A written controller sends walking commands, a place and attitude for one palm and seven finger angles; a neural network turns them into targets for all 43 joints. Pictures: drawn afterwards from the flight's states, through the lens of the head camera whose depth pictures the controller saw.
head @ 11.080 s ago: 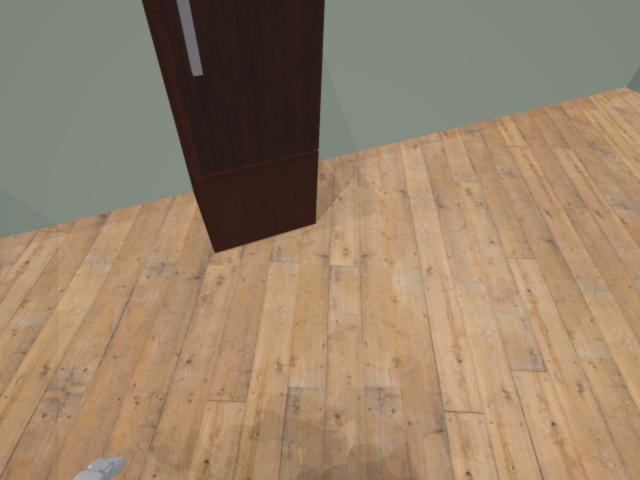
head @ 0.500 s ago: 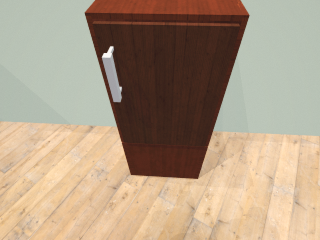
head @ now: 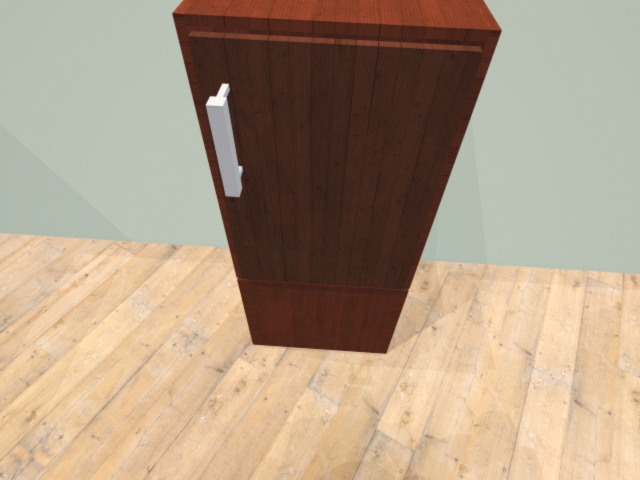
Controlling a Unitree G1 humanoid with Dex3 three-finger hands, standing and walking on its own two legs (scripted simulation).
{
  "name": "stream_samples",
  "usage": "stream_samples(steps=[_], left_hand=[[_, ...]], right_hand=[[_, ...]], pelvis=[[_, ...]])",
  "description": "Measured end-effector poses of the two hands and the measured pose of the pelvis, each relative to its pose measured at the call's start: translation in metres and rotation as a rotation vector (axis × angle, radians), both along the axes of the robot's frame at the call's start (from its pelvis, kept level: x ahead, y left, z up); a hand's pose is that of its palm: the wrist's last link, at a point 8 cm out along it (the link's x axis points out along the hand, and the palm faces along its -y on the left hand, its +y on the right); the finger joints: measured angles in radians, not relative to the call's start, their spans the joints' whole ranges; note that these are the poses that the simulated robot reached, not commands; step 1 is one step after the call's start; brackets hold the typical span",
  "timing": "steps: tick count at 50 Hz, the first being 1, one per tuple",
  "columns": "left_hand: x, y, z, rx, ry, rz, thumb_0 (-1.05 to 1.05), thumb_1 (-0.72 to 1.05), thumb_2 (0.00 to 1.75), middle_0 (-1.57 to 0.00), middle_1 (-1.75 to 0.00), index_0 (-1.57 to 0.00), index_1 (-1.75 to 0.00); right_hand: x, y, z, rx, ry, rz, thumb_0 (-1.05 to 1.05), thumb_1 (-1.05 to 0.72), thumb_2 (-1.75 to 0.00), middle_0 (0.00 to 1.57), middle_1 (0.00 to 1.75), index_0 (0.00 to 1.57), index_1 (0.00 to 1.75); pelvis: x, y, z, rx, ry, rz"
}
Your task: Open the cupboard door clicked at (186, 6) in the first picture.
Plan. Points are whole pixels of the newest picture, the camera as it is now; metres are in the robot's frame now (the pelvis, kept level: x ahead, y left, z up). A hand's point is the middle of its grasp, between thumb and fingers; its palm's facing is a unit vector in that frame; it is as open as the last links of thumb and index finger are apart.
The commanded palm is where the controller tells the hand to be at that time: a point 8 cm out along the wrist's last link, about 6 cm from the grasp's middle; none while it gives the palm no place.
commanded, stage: look again from close up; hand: left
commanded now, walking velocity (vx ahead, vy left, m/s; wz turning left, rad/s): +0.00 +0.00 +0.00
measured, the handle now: (229, 142) +0.59 +0.19 +0.09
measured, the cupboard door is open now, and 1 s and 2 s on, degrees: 0 0 0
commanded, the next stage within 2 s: raise the hand with hooked fingers in 0.46 s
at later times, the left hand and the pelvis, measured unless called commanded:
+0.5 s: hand out of the picture +0.06 +0.23 -0.18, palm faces -0.01 -0.97 -0.23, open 7.4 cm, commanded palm none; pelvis +0.03 +0.04 +0.00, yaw -1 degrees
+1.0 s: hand (139, 463) +0.15 +0.23 -0.05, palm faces +0.06 -1.00 +0.00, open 8.7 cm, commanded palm +0.15 +0.29 -0.02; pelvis -0.01 +0.00 -0.07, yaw +1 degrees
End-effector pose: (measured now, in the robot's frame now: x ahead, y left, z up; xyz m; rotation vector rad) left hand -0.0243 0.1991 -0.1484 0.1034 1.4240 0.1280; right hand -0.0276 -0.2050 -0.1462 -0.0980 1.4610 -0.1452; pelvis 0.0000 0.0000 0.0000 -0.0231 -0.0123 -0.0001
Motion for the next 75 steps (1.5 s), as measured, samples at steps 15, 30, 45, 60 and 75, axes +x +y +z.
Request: stream_samples(steps=[15,30,45,60,75], left_hand=[[0.062,0.064,0.004,0.077,-0.116,-0.036,0.00,0.91,0.89,-0.20,-0.30,-0.20,-0.30],[0.085,0.084,0.010,0.083,-0.154,-0.004,0.00,0.90,0.89,-0.20,-0.30,-0.20,-0.30],[0.204,0.068,0.137,-0.079,-1.391,-0.168,0.00,0.70,0.81,-0.21,-0.43,-0.21,-0.44],[0.189,0.085,0.162,-0.011,-1.519,-0.209,0.01,0.35,0.66,-0.24,-0.66,-0.24,-0.66],[0.231,0.127,0.188,-0.009,-1.426,-0.117,0.00,0.00,0.51,-0.26,-0.88,-0.26,-0.88]], right_hand=[[0.052,0.017,-0.001,-0.041,-0.132,0.028,0.02,-0.94,-0.90,0.20,0.30,0.20,0.30],[0.089,0.007,0.014,-0.091,-0.211,0.046,0.01,-0.91,-0.90,0.20,0.30,0.20,0.30],[0.203,-0.028,0.057,-0.153,-0.913,0.156,0.01,-0.91,-0.90,0.20,0.30,0.20,0.30],[0.193,-0.022,0.019,-0.140,-0.855,0.227,0.01,-0.91,-0.90,0.20,0.30,0.20,0.30],[0.150,-0.024,0.032,-0.176,-0.717,0.137,0.02,-0.90,-0.90,0.20,0.30,0.20,0.30]], pelvis=[[0.022,0.035,-0.004,0.018,0.001,-0.011],[0.027,0.041,-0.002,0.015,0.010,-0.015],[-0.008,0.012,-0.048,0.026,0.149,-0.006],[-0.020,-0.004,-0.070,-0.039,0.149,0.039],[0.003,0.023,-0.042,-0.015,0.148,0.001]])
